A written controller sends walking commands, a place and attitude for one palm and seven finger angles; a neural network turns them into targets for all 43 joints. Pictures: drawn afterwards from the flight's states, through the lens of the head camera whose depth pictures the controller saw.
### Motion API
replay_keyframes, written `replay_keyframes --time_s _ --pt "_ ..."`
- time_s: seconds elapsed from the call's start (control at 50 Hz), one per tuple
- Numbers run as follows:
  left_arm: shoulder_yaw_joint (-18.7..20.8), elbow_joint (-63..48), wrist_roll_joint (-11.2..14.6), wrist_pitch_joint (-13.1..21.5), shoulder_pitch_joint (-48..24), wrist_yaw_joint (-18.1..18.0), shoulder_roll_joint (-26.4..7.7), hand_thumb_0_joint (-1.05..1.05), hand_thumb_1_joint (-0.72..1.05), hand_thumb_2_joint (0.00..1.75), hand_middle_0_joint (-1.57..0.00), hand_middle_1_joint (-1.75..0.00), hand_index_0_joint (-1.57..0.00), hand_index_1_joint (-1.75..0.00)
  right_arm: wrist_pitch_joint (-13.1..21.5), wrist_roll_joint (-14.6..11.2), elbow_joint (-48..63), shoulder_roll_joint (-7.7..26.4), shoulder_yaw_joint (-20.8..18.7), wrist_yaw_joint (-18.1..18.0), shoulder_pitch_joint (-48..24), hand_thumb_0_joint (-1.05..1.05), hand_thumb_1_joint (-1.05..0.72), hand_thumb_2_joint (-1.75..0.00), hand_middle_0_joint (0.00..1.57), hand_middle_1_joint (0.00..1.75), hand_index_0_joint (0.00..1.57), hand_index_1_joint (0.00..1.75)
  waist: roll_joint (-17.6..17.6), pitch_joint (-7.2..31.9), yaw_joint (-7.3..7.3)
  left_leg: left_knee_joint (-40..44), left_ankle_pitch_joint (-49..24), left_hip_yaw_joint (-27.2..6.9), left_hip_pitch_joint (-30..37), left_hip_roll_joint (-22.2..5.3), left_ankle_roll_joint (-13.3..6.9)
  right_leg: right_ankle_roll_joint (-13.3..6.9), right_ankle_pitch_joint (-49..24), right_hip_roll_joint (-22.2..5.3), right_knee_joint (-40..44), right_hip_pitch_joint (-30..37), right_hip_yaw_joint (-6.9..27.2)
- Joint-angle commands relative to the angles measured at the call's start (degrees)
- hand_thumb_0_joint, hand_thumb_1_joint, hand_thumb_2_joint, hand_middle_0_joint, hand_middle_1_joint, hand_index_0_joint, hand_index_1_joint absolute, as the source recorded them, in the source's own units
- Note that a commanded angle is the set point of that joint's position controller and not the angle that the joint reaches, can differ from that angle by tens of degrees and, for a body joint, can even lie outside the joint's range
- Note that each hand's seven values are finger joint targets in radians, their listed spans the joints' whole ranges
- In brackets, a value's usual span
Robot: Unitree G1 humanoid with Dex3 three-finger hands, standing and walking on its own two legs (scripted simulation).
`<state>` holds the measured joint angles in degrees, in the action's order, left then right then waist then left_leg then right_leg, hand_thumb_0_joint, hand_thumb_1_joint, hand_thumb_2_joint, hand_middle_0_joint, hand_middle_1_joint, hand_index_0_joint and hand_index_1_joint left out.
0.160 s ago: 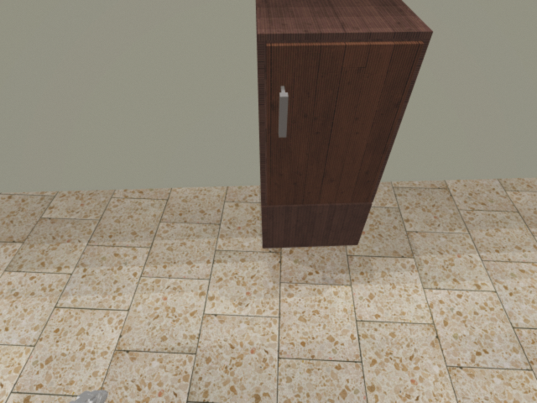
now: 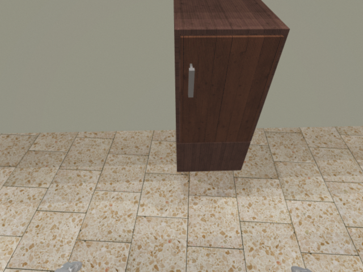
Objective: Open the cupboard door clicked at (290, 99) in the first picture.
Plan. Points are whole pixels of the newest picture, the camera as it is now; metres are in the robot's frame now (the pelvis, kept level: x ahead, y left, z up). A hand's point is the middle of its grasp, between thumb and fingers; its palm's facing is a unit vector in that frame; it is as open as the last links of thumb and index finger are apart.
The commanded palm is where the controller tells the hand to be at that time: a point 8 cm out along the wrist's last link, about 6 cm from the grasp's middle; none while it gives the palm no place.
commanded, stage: stand and wait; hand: left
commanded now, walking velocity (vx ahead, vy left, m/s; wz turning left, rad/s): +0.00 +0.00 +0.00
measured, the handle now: (190, 80) +0.85 +0.02 -0.03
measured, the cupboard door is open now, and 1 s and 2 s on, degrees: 0 0 0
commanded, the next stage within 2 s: look at it before walking up in 0.66 s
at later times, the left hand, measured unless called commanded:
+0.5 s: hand out of the picture +0.04 +0.24 -0.15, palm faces -0.03 -0.94 -0.34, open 7.4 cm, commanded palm none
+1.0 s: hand out of the picture +0.05 +0.23 -0.15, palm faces -0.03 -0.94 -0.33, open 7.4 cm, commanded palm none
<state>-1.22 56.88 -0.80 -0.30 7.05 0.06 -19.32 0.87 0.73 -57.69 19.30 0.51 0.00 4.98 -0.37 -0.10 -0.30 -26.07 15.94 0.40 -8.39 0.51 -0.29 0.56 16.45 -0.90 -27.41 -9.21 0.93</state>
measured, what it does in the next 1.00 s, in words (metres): stands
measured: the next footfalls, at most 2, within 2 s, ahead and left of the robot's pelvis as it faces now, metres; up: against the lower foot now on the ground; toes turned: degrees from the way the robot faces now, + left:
none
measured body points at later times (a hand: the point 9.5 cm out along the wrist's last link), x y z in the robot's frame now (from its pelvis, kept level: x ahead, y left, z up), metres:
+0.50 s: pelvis -0.02 -0.01 +0.01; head -0.02 -0.02 +0.45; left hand +0.04 +0.29 -0.13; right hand +0.05 -0.31 -0.13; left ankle -0.02 +0.12 -0.74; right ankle -0.02 -0.13 -0.74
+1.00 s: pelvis -0.02 -0.01 +0.01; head -0.03 -0.02 +0.46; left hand +0.06 +0.28 -0.12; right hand +0.05 -0.31 -0.13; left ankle -0.02 +0.12 -0.74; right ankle -0.02 -0.13 -0.74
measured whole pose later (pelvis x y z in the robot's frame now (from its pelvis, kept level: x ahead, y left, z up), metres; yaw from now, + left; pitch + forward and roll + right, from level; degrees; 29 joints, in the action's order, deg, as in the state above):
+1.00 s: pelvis -0.02 -0.01 +0.01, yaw +0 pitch -2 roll +0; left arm -0.7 62.0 -0.9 0.3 8.5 0.2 -18.7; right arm 0.9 0.4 -63.9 19.0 0.5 0.1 7.9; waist -0.3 -1.0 0.0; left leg -21.0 11.5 0.2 -7.4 -1.1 1.0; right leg -0.6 11.6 0.6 -21.8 -8.1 0.7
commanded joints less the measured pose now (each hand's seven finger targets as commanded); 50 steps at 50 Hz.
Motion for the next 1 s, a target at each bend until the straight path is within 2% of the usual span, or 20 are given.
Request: replay_keyframes --time_s 0.0,0.16,0.22,0.28,0.46,0.56,0.82,0.98 --pt "3.4 -3.3 0.1 1.7 -1.9 -1.0 -12.1 0.0 0.9 0.9 -0.2 -0.3 -0.2 -0.3 1.3 0.1 3.2 11.3 -3.0 -1.1 -2.4 0.0 -0.9 -0.9 0.2 0.3 0.2 0.3 1.1 3.2 0.24 4.4 -17.0 -4.7 0.9 -6.5 -1.8 -2.7 -17.3 -5.7 4.0 0.7 4.3" --pt "3.4 -1.9 0.1 1.6 -1.5 -0.8 -11.5 0.0 0.9 0.9 -0.2 -0.3 -0.2 -0.3 1.3 0.0 1.7 11.0 -2.9 -1.1 -2.4 0.0 -0.9 -0.9 0.2 0.3 0.2 0.3 -0.2 2.1 0.12 6.1 -12.7 -4.9 0.8 -6.5 -1.6 -2.5 -13.1 -5.7 6.4 0.2 4.8" --pt "3.4 -1.2 0.1 1.7 -1.4 -0.8 -11.6 0.0 0.9 0.9 -0.2 -0.3 -0.2 -0.3 1.2 -0.1 1.1 10.9 -2.7 -1.1 -1.7 0.0 -0.9 -0.9 0.2 0.3 0.2 0.3 1.0 1.9 0.25 6.4 -11.7 -5.1 0.5 -6.6 -1.5 -2.5 -12.3 -5.7 7.1 0.3 5.0" --pt "3.3 -0.4 0.2 1.8 -1.1 -0.7 -11.4 0.0 0.9 0.9 -0.2 -0.3 -0.2 -0.3 1.2 -0.1 0.2 10.9 -2.6 -1.1 -1.5 0.0 -0.9 -0.9 0.2 0.3 0.2 0.3 0.6 1.5 0.2 7.0 -10.5 -5.2 0.4 -6.6 -1.4 -2.5 -11.0 -5.8 7.9 0.1 5.3" --pt "3.2 1.3 0.3 1.9 -0.5 -0.8 -11.4 0.0 0.9 0.9 -0.2 -0.3 -0.2 -0.3 1.2 -0.2 -1.8 11.1 -2.4 -1.1 0.0 0.0 -0.9 -0.9 0.2 0.3 0.2 0.3 0.9 2.0 0.21 7.8 -10.2 -5.3 0.7 -7.0 -1.1 -2.5 -10.6 -5.8 8.6 0.8 5.5" --pt "3.1 1.9 0.2 1.8 -0.2 -0.8 -11.2 0.0 0.9 0.9 -0.2 -0.3 -0.2 -0.3 1.2 -0.2 -2.4 10.9 -2.3 -1.0 0.3 0.0 -0.9 -0.9 0.2 0.3 0.2 0.3 0.4 0.4 0.12 8.3 -8.8 -5.3 0.1 -7.0 -1.0 -2.4 -8.7 -5.7 9.4 -0.2 5.7" --pt "3.3 1.6 0.1 2.0 -0.5 -0.8 -11.2 0.0 0.9 0.9 -0.2 -0.3 -0.2 -0.3 1.3 -0.2 -2.6 10.9 -2.3 -1.0 0.8 0.0 -0.9 -0.9 0.2 0.3 0.2 0.3 1.4 0.7 0.18 8.6 -9.5 -5.4 0.4 -7.1 -0.9 -2.4 -9.5 -5.6 9.7 -0.2 6.0" --pt "3.2 1.5 0.1 2.1 -0.7 -0.8 -11.3 0.0 0.9 0.9 -0.2 -0.3 -0.2 -0.3 1.3 -0.1 -2.7 10.9 -2.4 -1.0 0.5 0.0 -0.9 -0.9 0.2 0.3 0.2 0.3 0.5 0.6 0.3 8.8 -9.9 -5.3 0.8 -7.1 -0.8 -2.4 -10.2 -5.6 10.0 -0.2 6.2"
